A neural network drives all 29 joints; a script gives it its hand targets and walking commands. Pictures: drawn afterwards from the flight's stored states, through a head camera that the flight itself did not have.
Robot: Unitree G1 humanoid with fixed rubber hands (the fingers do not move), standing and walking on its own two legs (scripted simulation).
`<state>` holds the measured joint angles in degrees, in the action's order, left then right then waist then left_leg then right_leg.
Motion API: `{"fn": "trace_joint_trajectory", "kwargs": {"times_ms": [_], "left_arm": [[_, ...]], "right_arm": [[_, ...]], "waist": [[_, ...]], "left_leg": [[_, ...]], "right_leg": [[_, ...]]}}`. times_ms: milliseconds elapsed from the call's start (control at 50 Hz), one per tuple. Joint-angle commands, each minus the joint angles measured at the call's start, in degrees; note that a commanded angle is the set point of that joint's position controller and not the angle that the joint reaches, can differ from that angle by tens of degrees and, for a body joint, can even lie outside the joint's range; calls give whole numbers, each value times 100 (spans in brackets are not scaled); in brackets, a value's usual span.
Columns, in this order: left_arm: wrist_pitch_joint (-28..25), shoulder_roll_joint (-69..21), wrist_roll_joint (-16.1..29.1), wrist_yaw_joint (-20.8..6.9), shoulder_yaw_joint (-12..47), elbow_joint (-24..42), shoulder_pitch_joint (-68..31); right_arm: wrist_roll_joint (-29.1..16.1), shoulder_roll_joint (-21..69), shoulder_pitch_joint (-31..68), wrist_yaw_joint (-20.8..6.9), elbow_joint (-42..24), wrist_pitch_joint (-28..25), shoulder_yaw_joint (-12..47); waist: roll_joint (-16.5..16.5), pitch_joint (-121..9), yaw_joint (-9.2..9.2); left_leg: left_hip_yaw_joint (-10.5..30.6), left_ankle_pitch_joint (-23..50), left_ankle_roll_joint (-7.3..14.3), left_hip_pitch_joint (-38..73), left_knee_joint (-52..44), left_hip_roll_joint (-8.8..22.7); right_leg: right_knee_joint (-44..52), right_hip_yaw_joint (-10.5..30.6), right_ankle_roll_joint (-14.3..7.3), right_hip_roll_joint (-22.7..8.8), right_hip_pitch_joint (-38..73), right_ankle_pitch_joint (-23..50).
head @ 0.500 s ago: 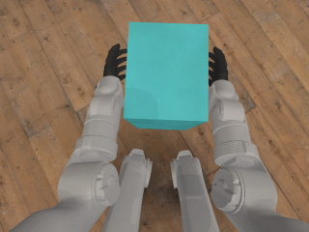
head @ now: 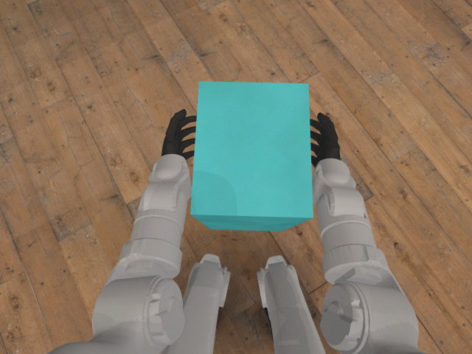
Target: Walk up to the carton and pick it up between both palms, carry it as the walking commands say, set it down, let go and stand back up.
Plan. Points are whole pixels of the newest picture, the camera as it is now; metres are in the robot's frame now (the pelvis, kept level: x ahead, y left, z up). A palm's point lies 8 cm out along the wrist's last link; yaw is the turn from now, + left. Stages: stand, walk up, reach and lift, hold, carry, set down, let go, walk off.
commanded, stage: reach and lift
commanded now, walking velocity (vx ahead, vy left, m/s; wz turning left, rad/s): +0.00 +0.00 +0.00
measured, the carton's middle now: (248, 172) +0.44 -0.01 -0.13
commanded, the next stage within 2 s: none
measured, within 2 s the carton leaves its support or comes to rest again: neither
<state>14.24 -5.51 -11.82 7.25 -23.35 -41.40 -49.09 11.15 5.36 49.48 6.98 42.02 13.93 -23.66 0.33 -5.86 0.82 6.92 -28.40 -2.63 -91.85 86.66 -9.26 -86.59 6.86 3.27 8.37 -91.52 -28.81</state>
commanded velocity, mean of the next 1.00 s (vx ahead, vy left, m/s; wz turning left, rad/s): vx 0.00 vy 0.00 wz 0.00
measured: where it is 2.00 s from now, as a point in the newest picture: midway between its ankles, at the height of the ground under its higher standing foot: (239, 325)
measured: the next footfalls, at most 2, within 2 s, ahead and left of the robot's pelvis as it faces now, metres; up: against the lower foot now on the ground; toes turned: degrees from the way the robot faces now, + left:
none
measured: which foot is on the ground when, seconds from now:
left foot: down 0.00-1.00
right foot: down 0.00-1.00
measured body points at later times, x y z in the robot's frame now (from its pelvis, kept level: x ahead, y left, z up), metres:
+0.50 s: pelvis +0.02 +0.00 +0.07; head +0.20 +0.00 +0.48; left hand +0.44 +0.12 +0.00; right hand +0.43 -0.13 +0.00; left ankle +0.09 +0.12 -0.54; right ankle +0.09 -0.13 -0.54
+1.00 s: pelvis +0.04 +0.00 +0.13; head +0.18 +0.00 +0.56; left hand +0.42 +0.12 +0.07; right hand +0.41 -0.14 +0.07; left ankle +0.09 +0.12 -0.54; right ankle +0.09 -0.13 -0.54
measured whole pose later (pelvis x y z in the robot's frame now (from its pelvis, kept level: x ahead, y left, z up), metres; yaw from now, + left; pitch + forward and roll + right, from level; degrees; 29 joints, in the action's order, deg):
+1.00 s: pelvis +0.04 +0.00 +0.13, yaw +0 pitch +20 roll +0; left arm 10.8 -9.7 -14.0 5.5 -20.0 -36.8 -30.2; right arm 12.0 9.5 30.6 5.9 38.2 9.9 -20.0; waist -0.6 -3.1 0.3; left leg 8.9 -20.8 -1.1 -52.5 53.7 -6.9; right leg -54.0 9.7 1.5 6.7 -52.5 -20.9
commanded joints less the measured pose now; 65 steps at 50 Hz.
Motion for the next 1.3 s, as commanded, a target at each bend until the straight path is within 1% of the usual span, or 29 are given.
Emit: {"fn": "trace_joint_trajectory", "kwargs": {"times_ms": [0, 400, 820, 1060, 1140, 1160, 1280], "left_arm": [[-179, -6164, 456, -1133, 2990, -84, -3450], [-420, -6267, 372, -1098, 3292, 81, -2333], [-534, -6308, 194, -1224, 3440, 247, -1379], [-435, -6388, 118, -1346, 3536, 356, -913], [-347, -6416, 119, -1369, 3584, 458, -829], [-311, -6444, 152, -1390, 3648, 482, -783], [-92, -6447, 210, -1445, 3705, 580, -638]], "right_arm": [[-463, 6165, 3443, -1160, 95, -162, 2960], [-425, 6239, 2308, -1142, -92, -402, 3278], [-311, 6323, 1369, -1217, -222, -541, 3480], [-221, 6439, 924, -1291, -298, -462, 3533], [-197, 6465, 747, -1321, -297, -361, 3560], [-263, 6506, 811, -1330, -415, -346, 3639], [-306, 6552, 644, -1372, -527, -125, 3706]], "waist": [[35, -5104, 32], [29, -4462, 29], [-29, -3688, -44], [-56, -3188, -90], [-54, -2975, -88], [-58, -3063, -102], [-64, -2818, -105]], "left_leg": [[-623, 1314, 90, 3041, -1116, -257], [-368, 1782, 118, 4190, -2179, -134], [-191, 2235, 203, 5546, -3469, 78], [-147, 2603, 239, 6339, -4223, 203], [-168, 2664, 225, 6611, -4436, 220], [-160, 2695, 229, 6718, -4487, 231], [-150, 2771, 238, 7116, -4822, 253]], "right_leg": [[1098, -668, -108, 268, 2865, 1322], [2124, -451, -140, 169, 3987, 1803], [3420, -202, -183, 1, 5326, 2211], [4194, -95, -225, -85, 6102, 2514], [4416, -85, -234, -101, 6288, 2567], [4466, -92, -228, -105, 6413, 2595], [4807, -82, -233, -156, 6785, 2688]]}}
